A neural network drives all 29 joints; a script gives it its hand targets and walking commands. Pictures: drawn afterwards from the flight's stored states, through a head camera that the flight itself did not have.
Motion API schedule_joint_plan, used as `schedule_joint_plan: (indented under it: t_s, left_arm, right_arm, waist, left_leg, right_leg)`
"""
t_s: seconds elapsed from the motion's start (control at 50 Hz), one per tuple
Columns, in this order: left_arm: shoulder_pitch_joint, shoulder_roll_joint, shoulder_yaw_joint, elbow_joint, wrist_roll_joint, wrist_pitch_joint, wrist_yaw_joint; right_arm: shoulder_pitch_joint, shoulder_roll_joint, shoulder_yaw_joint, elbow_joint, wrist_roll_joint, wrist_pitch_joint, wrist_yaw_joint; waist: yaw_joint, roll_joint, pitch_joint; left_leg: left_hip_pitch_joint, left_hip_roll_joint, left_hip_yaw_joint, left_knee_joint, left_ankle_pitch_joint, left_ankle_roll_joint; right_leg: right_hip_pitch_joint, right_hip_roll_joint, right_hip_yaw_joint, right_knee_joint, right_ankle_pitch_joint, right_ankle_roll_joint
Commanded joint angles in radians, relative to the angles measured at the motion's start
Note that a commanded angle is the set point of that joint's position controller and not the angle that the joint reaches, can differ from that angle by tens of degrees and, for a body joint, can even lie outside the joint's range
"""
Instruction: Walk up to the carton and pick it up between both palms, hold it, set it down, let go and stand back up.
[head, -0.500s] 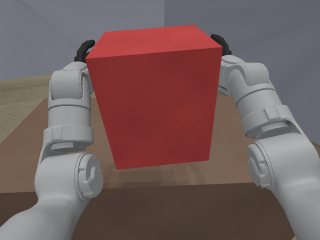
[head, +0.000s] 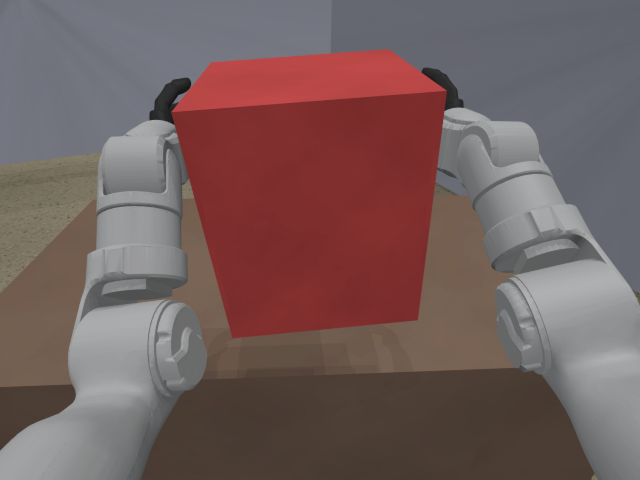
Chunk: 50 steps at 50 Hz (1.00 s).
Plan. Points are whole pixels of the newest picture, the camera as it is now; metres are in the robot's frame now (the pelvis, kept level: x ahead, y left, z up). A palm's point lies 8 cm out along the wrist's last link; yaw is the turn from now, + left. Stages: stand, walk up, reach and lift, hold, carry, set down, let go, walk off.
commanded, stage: hold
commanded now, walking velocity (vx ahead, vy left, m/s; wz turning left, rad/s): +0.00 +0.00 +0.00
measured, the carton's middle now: (313, 189) +0.36 +0.00 +0.29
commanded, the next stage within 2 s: none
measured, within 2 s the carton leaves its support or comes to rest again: neither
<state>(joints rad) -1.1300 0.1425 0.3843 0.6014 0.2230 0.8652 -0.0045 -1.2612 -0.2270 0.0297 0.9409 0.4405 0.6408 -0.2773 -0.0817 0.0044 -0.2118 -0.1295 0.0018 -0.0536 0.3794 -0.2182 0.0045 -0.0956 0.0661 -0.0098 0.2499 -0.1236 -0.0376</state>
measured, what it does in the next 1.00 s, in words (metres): stands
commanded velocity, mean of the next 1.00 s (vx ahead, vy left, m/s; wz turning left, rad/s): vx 0.00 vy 0.00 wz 0.00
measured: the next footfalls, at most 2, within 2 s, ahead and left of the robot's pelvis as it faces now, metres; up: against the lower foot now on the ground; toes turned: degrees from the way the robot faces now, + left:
none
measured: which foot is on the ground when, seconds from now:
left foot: down 0.00-1.00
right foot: down 0.00-1.00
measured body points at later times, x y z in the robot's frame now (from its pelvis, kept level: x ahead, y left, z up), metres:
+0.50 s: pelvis +0.00 +0.00 +0.00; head -0.09 +0.02 +0.44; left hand +0.40 +0.16 +0.34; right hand +0.38 -0.15 +0.35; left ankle -0.01 +0.11 -0.75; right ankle +0.01 -0.10 -0.75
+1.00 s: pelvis -0.01 +0.00 +0.00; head -0.10 +0.02 +0.44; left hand +0.39 +0.16 +0.34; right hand +0.38 -0.15 +0.35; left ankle -0.01 +0.11 -0.75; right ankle +0.01 -0.10 -0.75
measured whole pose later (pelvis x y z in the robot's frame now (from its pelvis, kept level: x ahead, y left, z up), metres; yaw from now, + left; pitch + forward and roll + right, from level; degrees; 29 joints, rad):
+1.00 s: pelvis -0.01 +0.00 +0.00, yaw +1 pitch -2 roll -1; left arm -1.19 0.17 0.38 0.73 0.21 0.80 0.00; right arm -1.31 -0.22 -0.01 1.04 0.40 0.61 -0.27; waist -0.09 0.00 -0.21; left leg -0.14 0.00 -0.07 0.37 -0.20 0.01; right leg -0.09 0.06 -0.01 0.23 -0.11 -0.04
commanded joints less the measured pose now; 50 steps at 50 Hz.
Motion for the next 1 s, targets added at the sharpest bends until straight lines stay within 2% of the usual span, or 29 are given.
schedule_joint_plan:
  t_s: [0.0, 0.3, 0.32, 0.44, 0.58, 0.98]
  left_arm:
    - [-0.716, -0.533, -0.269, -0.089, -0.16, -0.071, -0.138]
    - [-0.735, -0.533, -0.26, -0.052, -0.159, -0.08, -0.135]
    - [-0.757, -0.509, -0.24, 0.034, -0.16, -0.075, -0.141]
    - [-0.75, -0.525, -0.236, 0.02, -0.162, -0.098, -0.134]
    - [-0.749, -0.535, -0.244, 0.023, -0.165, -0.099, -0.142]
    - [-0.765, -0.529, -0.227, 0.057, -0.169, -0.115, -0.128]
  right_arm:
    - [-0.69, 0.644, 0.113, -0.253, 0.158, 0.013, 0.108]
    - [-0.706, 0.639, 0.094, -0.22, 0.146, 0.013, 0.113]
    - [-0.759, 0.65, 0.053, -0.192, 0.109, 0.002, 0.113]
    - [-0.745, 0.644, 0.071, -0.187, 0.126, -0.016, 0.11]
    - [-0.736, 0.618, 0.051, -0.166, 0.113, -0.022, 0.113]
    - [-0.758, 0.636, 0.044, -0.149, 0.107, -0.037, 0.12]
  waist:
    - [-0.004, 0.028, -0.216]
    - [-0.005, 0.034, -0.213]
    - [-0.017, 0.015, -0.186]
    - [-0.013, 0.034, -0.236]
    - [-0.026, 0.051, -0.2]
    - [-0.015, 0.031, -0.21]
  left_leg:
    - [-0.055, -0.021, -0.005, -0.049, 0.186, -0.052]
    - [-0.078, -0.016, -0.01, -0.059, 0.146, -0.049]
    - [-0.062, -0.027, -0.009, -0.058, 0.132, -0.038]
    - [-0.029, -0.021, -0.017, -0.043, 0.222, -0.049]
    - [-0.033, -0.013, -0.019, -0.053, 0.216, -0.059]
    - [-0.045, -0.019, -0.016, -0.058, 0.17, -0.044]
  right_leg:
    - [0.181, -0.009, 0.054, 0.016, 0.211, 0.066]
    - [0.169, -0.01, 0.056, 0.013, 0.163, 0.06]
    - [0.162, -0.023, 0.045, -0.011, 0.143, 0.056]
    - [0.197, -0.014, 0.041, 0.008, 0.233, 0.051]
    - [0.183, -0.013, 0.042, -0.003, 0.195, 0.037]
    - [0.163, -0.017, 0.042, -0.011, 0.153, 0.046]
